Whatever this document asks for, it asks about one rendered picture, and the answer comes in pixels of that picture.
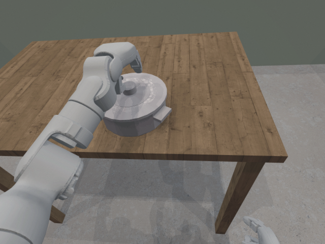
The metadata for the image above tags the lid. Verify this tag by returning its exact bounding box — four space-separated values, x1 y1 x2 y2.
104 73 167 122

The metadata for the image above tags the robot left forearm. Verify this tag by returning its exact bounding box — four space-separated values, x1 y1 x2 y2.
14 50 123 182

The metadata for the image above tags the left robot upper arm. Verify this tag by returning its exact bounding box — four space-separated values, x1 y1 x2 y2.
0 140 84 244

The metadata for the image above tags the robot right hand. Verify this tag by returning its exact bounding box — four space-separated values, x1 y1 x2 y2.
242 216 280 244

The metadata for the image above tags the table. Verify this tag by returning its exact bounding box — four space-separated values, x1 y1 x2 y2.
0 32 288 234

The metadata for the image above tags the knob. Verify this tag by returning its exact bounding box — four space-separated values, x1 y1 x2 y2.
123 81 137 96

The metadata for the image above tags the robot left hand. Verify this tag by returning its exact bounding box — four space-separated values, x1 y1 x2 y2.
93 42 142 95

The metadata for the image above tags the pot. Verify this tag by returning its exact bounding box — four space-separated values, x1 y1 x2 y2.
103 101 172 137

